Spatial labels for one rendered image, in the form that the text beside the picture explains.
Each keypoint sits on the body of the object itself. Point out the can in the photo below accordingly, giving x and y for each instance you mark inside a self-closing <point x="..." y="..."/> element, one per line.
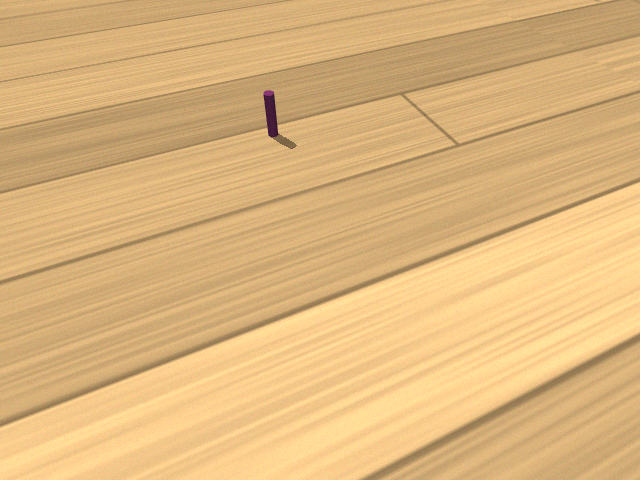
<point x="270" y="109"/>

